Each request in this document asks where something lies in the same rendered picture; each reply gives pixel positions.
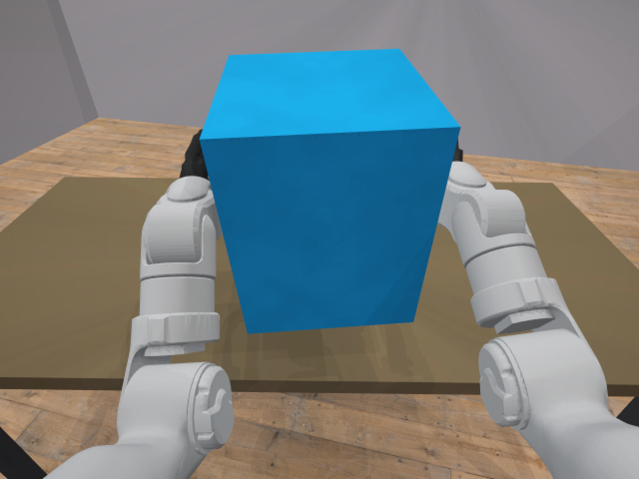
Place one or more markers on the left robot hand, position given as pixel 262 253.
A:
pixel 194 164

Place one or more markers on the robot right forearm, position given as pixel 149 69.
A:
pixel 511 290

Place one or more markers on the right robot upper arm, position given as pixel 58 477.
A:
pixel 548 387

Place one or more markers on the table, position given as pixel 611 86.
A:
pixel 70 287

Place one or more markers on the robot left forearm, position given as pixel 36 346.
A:
pixel 178 268

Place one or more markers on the left robot upper arm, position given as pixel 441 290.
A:
pixel 171 416

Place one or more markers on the carton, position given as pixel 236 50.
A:
pixel 328 171

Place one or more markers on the right robot hand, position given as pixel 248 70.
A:
pixel 458 154

